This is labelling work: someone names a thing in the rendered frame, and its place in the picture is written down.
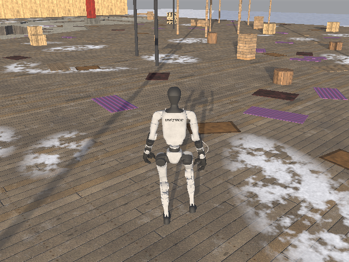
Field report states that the robot right upper arm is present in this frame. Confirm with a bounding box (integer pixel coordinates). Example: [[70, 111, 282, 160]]
[[186, 110, 200, 141]]

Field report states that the right robot thigh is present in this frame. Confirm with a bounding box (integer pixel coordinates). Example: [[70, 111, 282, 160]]
[[182, 151, 193, 179]]

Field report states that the robot left forearm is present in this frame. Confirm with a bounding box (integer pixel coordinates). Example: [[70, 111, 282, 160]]
[[144, 132, 154, 154]]

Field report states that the humanoid robot head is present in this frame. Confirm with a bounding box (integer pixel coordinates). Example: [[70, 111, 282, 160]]
[[165, 87, 184, 113]]

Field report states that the robot right hand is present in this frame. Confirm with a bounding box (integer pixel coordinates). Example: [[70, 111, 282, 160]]
[[194, 157, 207, 171]]

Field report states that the robot left hand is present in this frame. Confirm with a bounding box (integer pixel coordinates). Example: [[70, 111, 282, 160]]
[[143, 152, 155, 164]]

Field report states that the robot right forearm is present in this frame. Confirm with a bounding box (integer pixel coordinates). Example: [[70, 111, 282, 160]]
[[194, 133, 206, 159]]

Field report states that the robot left upper arm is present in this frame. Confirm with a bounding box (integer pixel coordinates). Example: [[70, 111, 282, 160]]
[[148, 110, 163, 140]]

